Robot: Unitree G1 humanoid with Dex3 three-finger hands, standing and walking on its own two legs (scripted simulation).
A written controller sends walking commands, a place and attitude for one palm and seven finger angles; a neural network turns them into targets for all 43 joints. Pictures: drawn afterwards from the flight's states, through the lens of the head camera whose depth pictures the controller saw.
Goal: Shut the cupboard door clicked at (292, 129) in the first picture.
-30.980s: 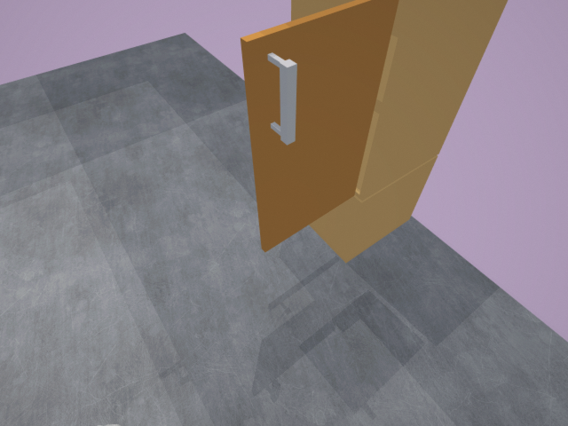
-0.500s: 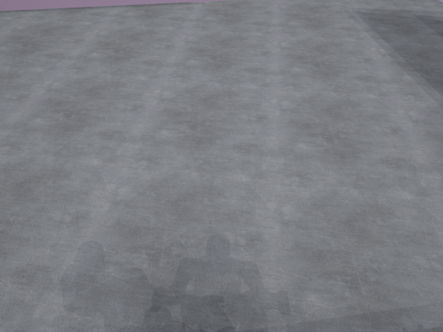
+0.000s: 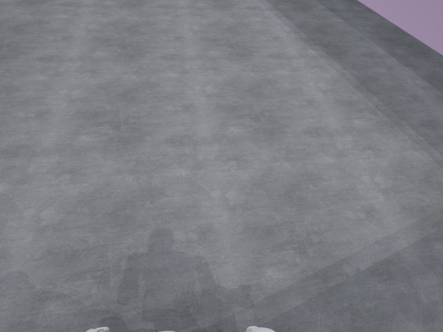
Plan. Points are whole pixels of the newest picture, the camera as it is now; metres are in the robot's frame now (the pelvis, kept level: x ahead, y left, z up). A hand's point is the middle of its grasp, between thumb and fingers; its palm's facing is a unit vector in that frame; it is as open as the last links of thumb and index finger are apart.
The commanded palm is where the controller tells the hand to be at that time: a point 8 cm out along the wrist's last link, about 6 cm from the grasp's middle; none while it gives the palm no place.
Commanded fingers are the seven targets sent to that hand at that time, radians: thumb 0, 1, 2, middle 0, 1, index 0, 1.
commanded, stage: turn to face it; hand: left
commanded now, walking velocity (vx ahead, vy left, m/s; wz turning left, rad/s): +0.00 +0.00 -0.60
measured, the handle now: out of the picture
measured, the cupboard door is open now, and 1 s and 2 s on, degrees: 56 56 56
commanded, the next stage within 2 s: none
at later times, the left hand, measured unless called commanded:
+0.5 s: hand (155, 317) +0.16 +0.13 -0.15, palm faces -0.29 -0.92 -0.27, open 7.4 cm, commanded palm none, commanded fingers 0.00 0.90 0.90 -0.20 -0.30 -0.20 -0.30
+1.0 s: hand (163, 272) +0.25 +0.13 -0.16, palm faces -0.53 -0.83 -0.20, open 7.4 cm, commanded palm none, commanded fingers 0.00 0.90 0.90 -0.20 -0.30 -0.20 -0.30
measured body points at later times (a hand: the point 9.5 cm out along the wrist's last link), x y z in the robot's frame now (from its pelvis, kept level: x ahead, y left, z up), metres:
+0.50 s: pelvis +0.01 -0.03 +0.00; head +0.05 -0.07 +0.45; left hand +0.18 +0.18 -0.13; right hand -0.02 -0.31 -0.15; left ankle +0.02 +0.11 -0.65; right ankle -0.04 -0.13 -0.73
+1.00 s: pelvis +0.06 +0.00 +0.01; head +0.13 +0.00 +0.46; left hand +0.28 +0.18 -0.14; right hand -0.02 -0.25 -0.11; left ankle +0.10 +0.08 -0.73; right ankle -0.07 -0.10 -0.64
